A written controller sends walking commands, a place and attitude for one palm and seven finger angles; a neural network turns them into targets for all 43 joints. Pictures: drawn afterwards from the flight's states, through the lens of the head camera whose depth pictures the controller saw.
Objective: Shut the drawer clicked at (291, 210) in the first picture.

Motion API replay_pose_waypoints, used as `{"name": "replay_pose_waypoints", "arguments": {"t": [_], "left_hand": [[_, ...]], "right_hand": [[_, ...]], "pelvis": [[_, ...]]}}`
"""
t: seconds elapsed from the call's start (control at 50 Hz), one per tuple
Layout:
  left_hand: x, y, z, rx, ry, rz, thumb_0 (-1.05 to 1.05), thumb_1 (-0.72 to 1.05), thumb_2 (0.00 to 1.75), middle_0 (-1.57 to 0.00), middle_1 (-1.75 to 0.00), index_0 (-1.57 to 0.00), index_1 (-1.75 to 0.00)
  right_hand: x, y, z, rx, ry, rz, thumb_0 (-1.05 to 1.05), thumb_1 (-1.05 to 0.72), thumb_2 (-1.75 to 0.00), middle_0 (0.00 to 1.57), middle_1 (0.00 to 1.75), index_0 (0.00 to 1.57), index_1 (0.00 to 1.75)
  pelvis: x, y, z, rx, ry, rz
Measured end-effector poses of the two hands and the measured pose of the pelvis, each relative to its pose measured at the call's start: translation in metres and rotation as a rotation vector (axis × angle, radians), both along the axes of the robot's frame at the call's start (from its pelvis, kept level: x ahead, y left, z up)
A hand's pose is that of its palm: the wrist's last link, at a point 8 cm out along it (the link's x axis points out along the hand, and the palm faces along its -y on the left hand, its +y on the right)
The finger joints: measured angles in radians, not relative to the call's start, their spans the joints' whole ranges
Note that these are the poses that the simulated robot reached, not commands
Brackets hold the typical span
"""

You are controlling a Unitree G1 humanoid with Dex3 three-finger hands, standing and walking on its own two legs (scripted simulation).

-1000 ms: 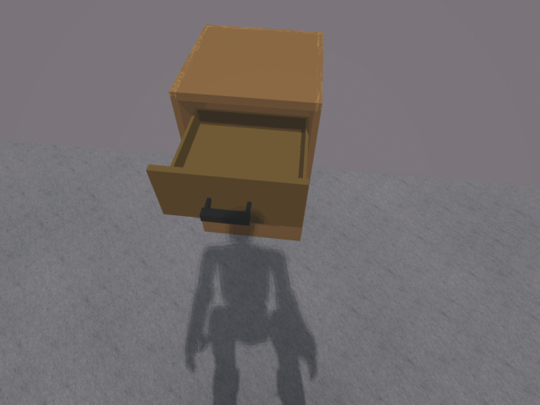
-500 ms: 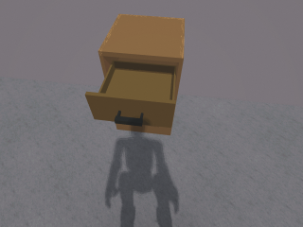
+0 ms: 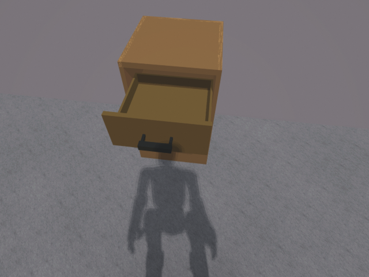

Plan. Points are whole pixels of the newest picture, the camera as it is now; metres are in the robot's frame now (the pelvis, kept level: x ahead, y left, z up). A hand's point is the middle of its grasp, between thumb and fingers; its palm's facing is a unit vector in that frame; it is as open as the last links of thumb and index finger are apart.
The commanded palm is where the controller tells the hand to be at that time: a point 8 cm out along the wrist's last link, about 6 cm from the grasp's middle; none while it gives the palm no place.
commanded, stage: take the last steps up to it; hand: left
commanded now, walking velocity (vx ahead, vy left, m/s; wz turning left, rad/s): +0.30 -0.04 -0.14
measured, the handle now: (156, 142) +0.57 +0.14 -0.18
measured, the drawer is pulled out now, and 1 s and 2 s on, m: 0.28 0.28 0.28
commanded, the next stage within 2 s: come to a stop and stand still in 0.74 s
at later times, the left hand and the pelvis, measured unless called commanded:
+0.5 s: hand out of the picture +0.01 +0.13 -0.17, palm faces +0.04 -0.98 -0.17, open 7.4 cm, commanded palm none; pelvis +0.09 -0.03 -0.01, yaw -4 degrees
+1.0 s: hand (149, 217) +0.30 +0.12 -0.18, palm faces +0.00 -0.98 -0.22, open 7.3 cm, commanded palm none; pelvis +0.24 -0.06 -0.01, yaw -3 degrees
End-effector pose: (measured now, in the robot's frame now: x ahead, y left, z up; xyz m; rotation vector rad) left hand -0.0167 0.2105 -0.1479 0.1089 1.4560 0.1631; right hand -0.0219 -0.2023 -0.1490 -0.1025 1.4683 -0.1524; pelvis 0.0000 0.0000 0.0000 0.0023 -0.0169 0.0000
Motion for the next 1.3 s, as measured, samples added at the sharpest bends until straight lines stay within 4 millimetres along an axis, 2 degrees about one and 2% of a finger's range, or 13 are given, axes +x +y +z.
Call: {"name": "replay_pose_waypoints", "arguments": {"t": [0.16, 0.26, 0.32, 0.4, 0.48, 0.56, 0.64, 0.74, 0.84, 0.96, 1.06, 1.2, 1.3], "left_hand": [[0.005, 0.001, -0.005, -0.003, 0.028, -0.006, 0.01, 0.9, 0.9, -0.2, -0.3, -0.2, -0.3], [0.025, -0.003, -0.004, 0.026, 0.024, -0.007, 0.01, 0.9, 0.9, -0.2, -0.3, -0.2, -0.3], [0.035, -0.009, -0.002, 0.044, -0.006, 0.02, 0.01, 0.9, 0.9, -0.2, -0.3, -0.2, -0.3], [0.031, -0.019, 0.002, 0.04, 0.039, 0.034, 0.0, 0.9, 0.9, -0.2, -0.3, -0.2, -0.3], [0.026, -0.029, 0.005, 0.0, 0.135, 0.023, 0.0, 0.9, 0.9, -0.2, -0.3, -0.2, -0.3], [0.039, -0.03, -0.002, -0.035, 0.193, 0.02, 0.01, 0.9, 0.9, -0.2, -0.3, -0.2, -0.3], [0.083, -0.022, -0.02, -0.036, 0.167, -0.016, 0.01, 0.9, 0.9, -0.2, -0.3, -0.2, -0.3], [0.183, -0.018, -0.012, 0.006, -0.05, -0.034, 0.01, 0.91, 0.9, -0.2, -0.3, -0.2, -0.3], [0.261, -0.028, -0.005, 0.056, -0.236, -0.063, 0.01, 0.91, 0.9, -0.2, -0.3, -0.19, -0.3], [0.297, -0.041, 0.003, 0.052, -0.179, -0.071, 0.0, 0.91, 0.9, -0.2, -0.3, -0.2, -0.3], [0.321, -0.039, -0.006, 0.057, -0.111, -0.087, 0.01, 0.91, 0.9, -0.2, -0.3, -0.2, -0.3], [0.36, -0.043, 0.009, 0.116, -0.16, -0.084, 0.01, 0.91, 0.9, -0.2, -0.3, -0.2, -0.3], [0.363, -0.049, 0.021, 0.162, -0.189, -0.091, 0.01, 0.9, 0.9, -0.2, -0.3, -0.2, -0.3]], "right_hand": [[-0.005, -0.006, -0.006, 0.007, 0.025, -0.031, 0.0, -0.91, -0.9, 0.2, 0.3, 0.2, 0.3], [-0.007, -0.019, -0.013, 0.018, 0.074, -0.055, 0.0, -0.91, -0.9, 0.2, 0.3, 0.2, 0.3], [0.005, -0.03, -0.013, 0.013, 0.106, -0.042, 0.0, -0.91, -0.9, 0.2, 0.3, 0.2, 0.3], [0.059, -0.046, -0.007, -0.015, 0.034, -0.029, 0.01, -0.91, -0.9, 0.2, 0.3, 0.2, 0.3], [0.141, -0.055, 0.002, -0.035, -0.139, -0.015, 0.01, -0.92, -0.9, 0.2, 0.3, 0.2, 0.3], [0.222, -0.055, 0.008, -0.059, -0.315, 0.015, 0.01, -0.92, -0.9, 0.2, 0.3, 0.2, 0.3], [0.261, -0.055, 0.003, -0.085, -0.408, 0.021, 0.0, -0.92, -0.9, 0.2, 0.3, 0.2, 0.3], [0.25, -0.054, -0.006, -0.04, -0.272, 0.053, 0.0, -0.91, -0.9, 0.2, 0.3, 0.2, 0.3], [0.244, -0.083, -0.02, -0.033, -0.145, 0.025, -0.01, -0.95, -0.9, 0.21, 0.3, 0.2, 0.3], [0.272, -0.101, -0.003, -0.064, -0.114, -0.009, 0.0, -0.93, -0.9, 0.2, 0.3, 0.2, 0.3], [0.3, -0.102, -0.002, -0.084, -0.137, -0.031, 0.0, -0.92, -0.9, 0.2, 0.3, 0.2, 0.3], [0.309, -0.108, -0.016, -0.034, -0.078, -0.002, 0.0, -0.91, -0.9, 0.2, 0.3, 0.2, 0.3], [0.322, -0.127, -0.023, -0.015, -0.069, -0.009, 0.0, -0.91, -0.9, 0.21, 0.3, 0.2, 0.3]], "pelvis": [[0.012, -0.005, -0.007, 0.018, 0.006, -0.02], [0.032, -0.019, -0.014, 0.019, 0.017, -0.021], [0.044, -0.026, -0.014, 0.009, 0.018, -0.009], [0.062, -0.03, -0.008, 0.018, 0.02, -0.035], [0.083, -0.03, -0.005, 0.02, 0.024, -0.062], [0.11, -0.025, -0.012, 0.016, 0.007, -0.076], [0.134, -0.022, -0.026, 0.014, -0.002, -0.106], [0.156, -0.034, -0.017, 0.028, 0.019, -0.071], [0.187, -0.054, -0.024, 0.038, 0.029, -0.04], [0.23, -0.062, -0.008, 0.028, 0.02, -0.041], [0.257, -0.061, -0.012, 0.02, 0.017, -0.068], [0.263, -0.08, -0.011, 0.026, 0.03, -0.043], [0.265, -0.093, -0.011, 0.042, 0.024, -0.024]]}}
